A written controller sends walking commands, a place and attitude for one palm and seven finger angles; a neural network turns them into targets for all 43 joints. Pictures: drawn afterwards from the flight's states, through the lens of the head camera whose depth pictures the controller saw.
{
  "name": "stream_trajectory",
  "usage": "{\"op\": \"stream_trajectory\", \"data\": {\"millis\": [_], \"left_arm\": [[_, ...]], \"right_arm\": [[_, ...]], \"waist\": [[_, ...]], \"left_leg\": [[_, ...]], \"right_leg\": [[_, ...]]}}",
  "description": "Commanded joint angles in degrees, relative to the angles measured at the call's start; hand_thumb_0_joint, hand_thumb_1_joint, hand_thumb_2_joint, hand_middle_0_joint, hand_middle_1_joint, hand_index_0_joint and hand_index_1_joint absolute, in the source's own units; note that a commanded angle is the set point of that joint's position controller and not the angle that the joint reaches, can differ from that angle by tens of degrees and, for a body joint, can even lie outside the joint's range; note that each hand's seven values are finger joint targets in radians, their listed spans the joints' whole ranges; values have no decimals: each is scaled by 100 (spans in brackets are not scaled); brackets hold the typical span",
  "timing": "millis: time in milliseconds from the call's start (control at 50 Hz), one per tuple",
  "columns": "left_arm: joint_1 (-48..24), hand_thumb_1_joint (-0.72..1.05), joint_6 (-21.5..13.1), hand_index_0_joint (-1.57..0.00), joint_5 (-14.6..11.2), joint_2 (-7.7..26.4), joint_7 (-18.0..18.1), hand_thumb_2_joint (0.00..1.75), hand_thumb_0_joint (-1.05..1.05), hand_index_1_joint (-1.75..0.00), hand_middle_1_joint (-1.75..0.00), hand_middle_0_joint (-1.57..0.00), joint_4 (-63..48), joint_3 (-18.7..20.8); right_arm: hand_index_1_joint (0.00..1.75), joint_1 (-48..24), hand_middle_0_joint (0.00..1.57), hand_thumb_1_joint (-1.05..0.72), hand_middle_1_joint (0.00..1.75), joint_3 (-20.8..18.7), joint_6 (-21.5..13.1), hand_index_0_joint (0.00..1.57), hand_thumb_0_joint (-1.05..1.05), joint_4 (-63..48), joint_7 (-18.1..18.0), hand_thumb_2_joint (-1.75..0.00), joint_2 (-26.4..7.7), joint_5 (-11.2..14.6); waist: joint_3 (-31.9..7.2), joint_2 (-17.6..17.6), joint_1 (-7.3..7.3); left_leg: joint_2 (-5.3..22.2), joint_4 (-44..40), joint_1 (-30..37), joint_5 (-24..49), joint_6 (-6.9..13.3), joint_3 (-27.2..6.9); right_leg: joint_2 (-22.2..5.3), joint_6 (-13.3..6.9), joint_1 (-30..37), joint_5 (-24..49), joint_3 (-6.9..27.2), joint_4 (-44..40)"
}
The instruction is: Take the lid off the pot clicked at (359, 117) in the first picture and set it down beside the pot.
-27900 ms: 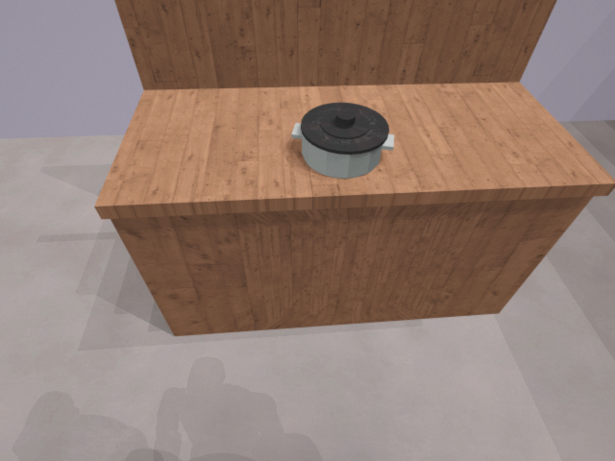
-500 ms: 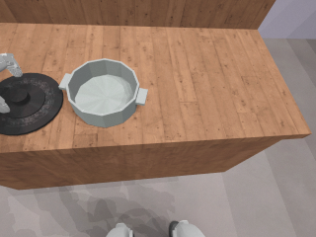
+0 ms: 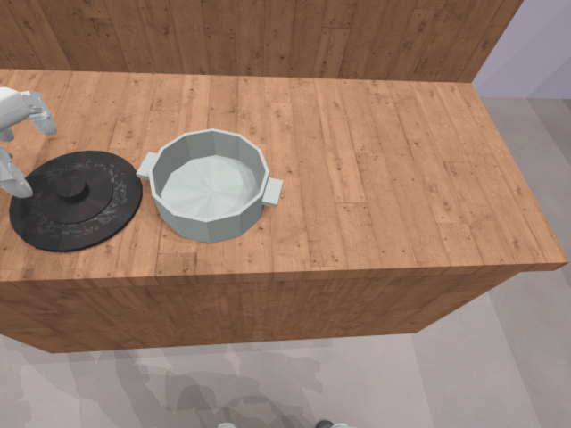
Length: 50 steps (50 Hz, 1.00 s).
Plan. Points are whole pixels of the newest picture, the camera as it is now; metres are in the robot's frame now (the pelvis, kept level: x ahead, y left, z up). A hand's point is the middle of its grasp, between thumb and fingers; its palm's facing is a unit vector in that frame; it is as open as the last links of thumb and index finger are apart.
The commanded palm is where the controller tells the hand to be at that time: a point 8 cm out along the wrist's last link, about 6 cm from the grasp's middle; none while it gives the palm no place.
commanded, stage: raise the empty hand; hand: left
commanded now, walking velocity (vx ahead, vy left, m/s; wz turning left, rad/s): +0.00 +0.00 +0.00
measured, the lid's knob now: (72, 188) +0.50 +0.34 -0.04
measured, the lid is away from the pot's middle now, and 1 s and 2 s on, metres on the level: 0.23 0.23 0.23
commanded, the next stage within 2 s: draw the hand back to the body in 0.18 s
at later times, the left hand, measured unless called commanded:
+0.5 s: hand (13, 148) +0.45 +0.34 +0.11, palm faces -0.41 -0.12 -0.90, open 10.8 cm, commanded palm +0.45 +0.33 +0.17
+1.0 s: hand (51, 143) +0.43 +0.27 +0.15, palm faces +0.35 -0.87 -0.36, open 10.8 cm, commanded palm +0.37 +0.31 +0.17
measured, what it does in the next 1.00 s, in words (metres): stands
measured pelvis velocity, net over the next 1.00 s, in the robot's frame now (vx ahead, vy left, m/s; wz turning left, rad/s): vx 0.02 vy -0.03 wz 0.01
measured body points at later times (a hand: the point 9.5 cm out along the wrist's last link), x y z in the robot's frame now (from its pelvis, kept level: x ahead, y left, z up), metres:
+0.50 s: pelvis +0.01 +0.00 +0.01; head +0.09 +0.02 +0.45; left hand +0.47 +0.34 +0.16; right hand +0.04 -0.28 -0.11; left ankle -0.01 +0.07 -0.72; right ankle +0.01 -0.18 -0.72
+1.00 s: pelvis +0.02 -0.03 +0.02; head +0.06 -0.01 +0.47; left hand +0.40 +0.31 +0.17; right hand +0.15 -0.27 -0.09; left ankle -0.01 +0.07 -0.72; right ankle +0.01 -0.18 -0.72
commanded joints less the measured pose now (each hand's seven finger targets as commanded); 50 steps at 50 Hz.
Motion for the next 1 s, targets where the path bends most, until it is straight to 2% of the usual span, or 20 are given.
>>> {"op": "stream_trajectory", "data": {"millis": [0,80,120,160,220,280,340,380,420,480,520,580,660,740,760,780,820,880,920,980], "left_arm": [[-2657,15,50,-26,-47,1781,165,30,0,-103,-103,-26,-1159,301],[-2882,15,16,-26,-60,1872,147,30,0,-103,-103,-26,-1497,432],[-2427,15,104,-26,-131,1324,66,30,0,-103,-103,-26,-693,40],[-2319,15,137,-26,-113,1613,53,30,0,-103,-103,-26,-623,215],[-2950,15,76,-26,7,1541,91,30,0,-103,-103,-26,-1438,151],[-2517,15,1,-26,-90,1868,119,30,0,-103,-103,-26,-1336,596],[-1991,15,77,-26,-124,1527,118,30,0,-103,-103,-26,-1152,434],[-1999,15,44,-26,-109,1844,167,30,0,-103,-103,-26,-1630,724],[-2076,15,49,-26,-123,1659,178,30,0,-103,-103,-26,-2128,639],[-1421,15,42,-26,-261,1907,198,30,0,-103,-103,-26,-2078,1055],[-1310,15,124,-26,-314,1452,167,30,0,-103,-103,-26,-1867,677],[-1427,15,106,-26,-270,1673,222,30,0,-103,-103,-26,-2772,883],[-548,15,167,-26,-484,1599,202,30,0,-103,-103,-26,-2639,1065],[-566,15,244,-26,-531,1247,167,30,0,-103,-103,-26,-3420,778],[-716,15,265,-26,-3983,-735,1037,30,0,-103,-103,-26,-3290,1087],[-427,15,278,-26,-4311,-816,1439,30,0,-103,-103,-26,-3308,875],[-68,15,399,-26,-5026,-409,2030,30,0,-103,-103,-26,-2804,1570],[-950,17,250,-26,-5255,-10,2520,31,0,-101,-101,-26,-3827,1990],[-345,21,231,-26,-5312,-62,2751,34,0,-97,-97,-26,-4224,2244],[969,27,384,-25,-5483,-621,2868,39,0,-92,-92,-25,-4046,2227]], "right_arm": [[30,611,20,-90,30,-383,-60,20,0,-318,-76,-90,-1169,-40],[30,634,20,-90,30,-411,-123,20,0,-335,-72,-90,-1121,-70],[30,621,20,-90,30,-380,-134,20,0,-262,-27,-90,-1133,-47],[30,636,20,-90,30,-367,-115,20,0,-334,-15,-90,-1177,-31],[30,658,20,-90,30,-440,-79,20,0,-315,7,-90,-1124,-79],[30,643,20,-90,30,-439,-108,20,0,-376,7,-90,-1111,-92],[30,533,20,-90,30,-440,-86,20,0,-451,81,-90,-1077,-85],[30,418,20,-90,30,-446,-50,20,0,-555,104,-90,-1090,-87],[30,349,20,-90,30,-470,-30,20,0,-600,135,-90,-1023,-109],[30,243,20,-90,30,-464,-48,20,0,-711,156,-90,-1024,-113],[30,151,20,-90,30,-424,-28,20,0,-689,173,-90,-990,-91],[30,-12,20,-90,30,-452,-32,20,0,-827,197,-90,-971,-110],[30,-150,20,-90,30,-428,-58,20,0,-869,232,-90,-952,-100],[30,-394,20,-90,30,-430,-34,20,0,-954,273,-90,-896,-91],[30,410,20,-90,30,-386,-290,20,0,-1200,215,-90,-510,-10],[30,113,20,-90,30,-284,-443,20,0,-1132,169,-90,-651,-15],[30,-63,20,-90,30,-250,-603,20,0,-1005,31,-90,-821,-86],[30,-282,20,-90,30,-202,-916,20,0,-881,-43,-90,-795,-175],[30,-307,20,-90,30,-211,-1152,20,0,-890,-26,-90,-694,-234],[30,-377,20,-90,30,-238,-1256,20,0,-815,56,-90,-655,-272]], "waist": [[-2130,869,-38],[-2553,1195,-3],[-1830,750,-88],[-1858,388,-10],[-2357,1094,-22],[-2510,878,69],[-2101,751,97],[-2399,840,205],[-2553,1109,177],[-2489,778,266],[-2016,635,195],[-2496,1033,278],[-2135,527,338],[-2082,923,314],[-1400,996,13],[-1293,788,161],[-1229,-216,341],[-1605,462,404],[-1836,1172,536],[-1352,589,642]], "left_leg": [[-34,-560,2149,2637,4,-256],[0,-575,2664,3406,-45,-359],[1,-602,2228,3019,-36,-296],[-71,-678,1879,2581,26,-218],[1,-638,2629,3435,-71,-367],[-8,-611,2624,3823,-42,-370],[-26,-671,2441,3584,-41,-336],[-43,-700,2528,3734,-23,-331],[-12,-717,2868,4072,-71,-413],[-42,-738,2773,4057,16,-394],[-52,-832,2484,3624,23,-341],[-49,-852,2949,4141,5,-412],[-77,-912,2645,3737,73,-367],[-47,-999,2930,3911,30,-428],[358,-1144,3837,3206,-308,-517],[466,-1407,3972,2733,-311,-814],[324,-1520,3157,2049,-170,-444],[246,-1609,3249,2323,-232,-234],[237,-1561,3544,3067,-310,-219],[249,-1579,3134,3431,-299,-124]], "right_leg": [[506,-416,268,897,-411,-215],[516,-433,370,1157,-410,-273],[526,-390,138,955,-450,-303],[506,-393,497,1029,-399,-309],[536,-432,329,1129,-423,-312],[530,-414,573,1421,-401,-305],[511,-396,511,1274,-445,-343],[480,-419,788,1480,-393,-327],[486,-407,736,1460,-432,-361],[462,-391,979,1592,-404,-402],[455,-376,876,1425,-447,-448],[445,-417,1059,1602,-419,-443],[405,-370,1304,1624,-419,-501],[396,-392,1210,1507,-459,-579],[257,-517,801,1107,-455,-667],[281,-517,777,733,-371,-824],[200,-479,1432,991,-278,-916],[159,-472,1842,1313,-251,-883],[157,-497,2154,1675,-275,-866],[168,-459,2464,2085,-343,-859]]}}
